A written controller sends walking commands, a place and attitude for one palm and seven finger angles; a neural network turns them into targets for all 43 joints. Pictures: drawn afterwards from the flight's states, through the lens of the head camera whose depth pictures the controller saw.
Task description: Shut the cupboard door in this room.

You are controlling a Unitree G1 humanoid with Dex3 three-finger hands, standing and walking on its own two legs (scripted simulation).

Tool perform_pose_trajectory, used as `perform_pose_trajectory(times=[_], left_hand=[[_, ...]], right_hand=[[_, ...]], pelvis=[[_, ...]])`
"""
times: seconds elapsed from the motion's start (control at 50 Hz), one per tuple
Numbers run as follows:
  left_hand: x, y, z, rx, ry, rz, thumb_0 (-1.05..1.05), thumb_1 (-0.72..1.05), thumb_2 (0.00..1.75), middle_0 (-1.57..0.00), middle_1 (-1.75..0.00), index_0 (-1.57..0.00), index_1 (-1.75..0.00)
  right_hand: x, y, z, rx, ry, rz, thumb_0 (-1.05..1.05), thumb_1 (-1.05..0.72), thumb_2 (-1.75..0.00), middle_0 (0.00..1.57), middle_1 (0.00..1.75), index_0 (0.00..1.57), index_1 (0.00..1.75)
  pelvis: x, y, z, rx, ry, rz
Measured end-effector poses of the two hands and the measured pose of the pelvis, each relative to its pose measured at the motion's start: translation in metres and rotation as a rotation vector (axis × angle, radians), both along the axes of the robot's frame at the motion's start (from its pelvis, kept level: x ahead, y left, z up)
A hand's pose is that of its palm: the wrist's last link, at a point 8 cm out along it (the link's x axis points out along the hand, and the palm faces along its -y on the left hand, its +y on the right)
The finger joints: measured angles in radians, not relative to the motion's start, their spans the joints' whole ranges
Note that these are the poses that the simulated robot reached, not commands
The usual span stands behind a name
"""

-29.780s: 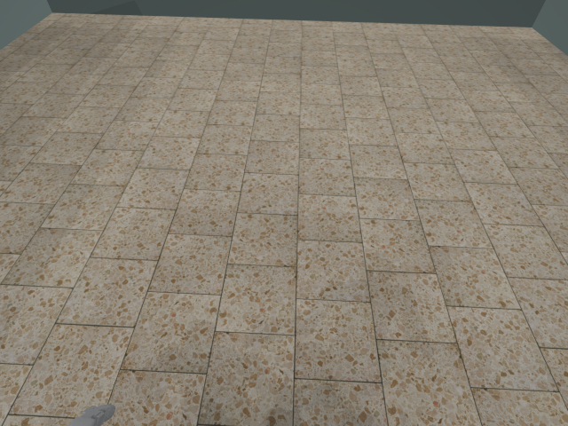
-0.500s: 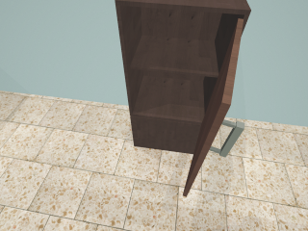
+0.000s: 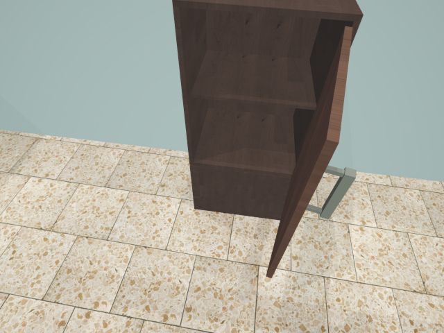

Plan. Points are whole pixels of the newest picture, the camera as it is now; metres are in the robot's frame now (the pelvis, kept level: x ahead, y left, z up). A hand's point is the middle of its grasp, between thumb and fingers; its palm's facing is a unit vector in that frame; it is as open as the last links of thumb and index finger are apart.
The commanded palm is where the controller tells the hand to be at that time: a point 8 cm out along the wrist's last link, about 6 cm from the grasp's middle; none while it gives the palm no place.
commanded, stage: stand and wait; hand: left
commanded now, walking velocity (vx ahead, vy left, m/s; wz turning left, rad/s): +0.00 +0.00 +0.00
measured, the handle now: (326, 192) +0.38 -0.18 +0.04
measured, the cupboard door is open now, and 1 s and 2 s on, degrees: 77 77 77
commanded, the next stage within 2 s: turn or walk to find it in 0.04 s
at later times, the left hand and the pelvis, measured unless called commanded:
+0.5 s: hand out of the picture +0.03 +0.23 -0.17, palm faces +0.04 -0.96 -0.28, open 7.4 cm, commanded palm none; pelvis +0.00 +0.01 +0.00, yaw +5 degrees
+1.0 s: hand out of the picture +0.02 +0.24 -0.17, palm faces +0.08 -0.95 -0.30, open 7.4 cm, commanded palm none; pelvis +0.00 +0.01 +0.00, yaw +6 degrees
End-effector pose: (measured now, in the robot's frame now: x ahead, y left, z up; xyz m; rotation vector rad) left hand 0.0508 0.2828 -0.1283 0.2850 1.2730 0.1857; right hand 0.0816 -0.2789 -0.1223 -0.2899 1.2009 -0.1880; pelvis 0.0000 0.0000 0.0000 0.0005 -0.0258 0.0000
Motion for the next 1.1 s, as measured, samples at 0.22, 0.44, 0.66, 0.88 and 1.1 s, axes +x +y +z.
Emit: perform_pose_trajectory(times=[0.22, 0.44, 0.66, 0.88, 1.1], left_hand=[[0.003, 0.004, 0.0, -0.009, -0.032, 0.001, 0.01, 0.9, 0.9, -0.2, -0.29, -0.2, -0.3], [-0.02, -0.002, -0.006, -0.025, -0.002, 0.056, 0.01, 0.9, 0.9, -0.2, -0.29, -0.2, -0.3], [-0.038, 0.006, -0.004, -0.006, 0.023, 0.098, 0.01, 0.9, 0.9, -0.2, -0.29, -0.2, -0.3], [-0.046, 0.0, -0.005, -0.023, 0.031, 0.12, 0.01, 0.9, 0.9, -0.2, -0.29, -0.2, -0.3], [-0.032, 0.009, 0.0, 0.012, 0.002, 0.131, 0.01, 0.9, 0.9, -0.2, -0.29, -0.2, -0.3]], right_hand=[[-0.028, 0.008, -0.004, 0.011, 0.088, 0.0, 0.01, -0.9, -0.9, 0.21, 0.3, 0.2, 0.3], [-0.024, 0.026, -0.012, 0.046, 0.11, 0.036, 0.01, -0.9, -0.9, 0.2, 0.3, 0.2, 0.3], [0.006, 0.023, -0.005, 0.024, 0.048, 0.078, 0.01, -0.9, -0.9, 0.2, 0.3, 0.2, 0.3], [0.014, 0.027, -0.007, 0.032, 0.053, 0.107, 0.01, -0.9, -0.9, 0.2, 0.3, 0.2, 0.3], [0.017, 0.015, -0.005, 0.005, 0.06, 0.115, 0.01, -0.9, -0.9, 0.2, 0.3, 0.2, 0.3]], pelvis=[[-0.004, 0.006, 0.001, 0.003, 0.004, 0.042], [-0.004, 0.008, -0.001, 0.003, 0.006, 0.079], [-0.004, 0.009, 0.0, 0.001, 0.006, 0.096], [-0.001, 0.008, 0.0, 0.001, 0.003, 0.111], [0.0, 0.005, -0.001, 0.004, 0.015, 0.131]])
